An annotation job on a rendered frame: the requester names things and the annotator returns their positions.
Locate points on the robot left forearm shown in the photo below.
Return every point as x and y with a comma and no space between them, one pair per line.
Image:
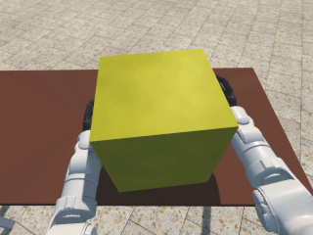
78,200

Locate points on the robot left upper arm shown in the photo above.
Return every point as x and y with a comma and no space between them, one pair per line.
83,228

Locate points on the robot right upper arm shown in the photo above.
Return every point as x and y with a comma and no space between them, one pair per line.
284,207

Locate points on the table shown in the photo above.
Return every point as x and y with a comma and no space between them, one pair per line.
41,117

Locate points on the carton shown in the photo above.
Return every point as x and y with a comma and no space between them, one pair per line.
160,119

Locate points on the robot right forearm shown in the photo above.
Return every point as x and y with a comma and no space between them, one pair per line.
262,166

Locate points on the left robot hand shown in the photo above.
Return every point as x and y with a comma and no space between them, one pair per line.
87,121

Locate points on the right robot hand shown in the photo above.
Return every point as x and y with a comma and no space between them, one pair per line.
227,90

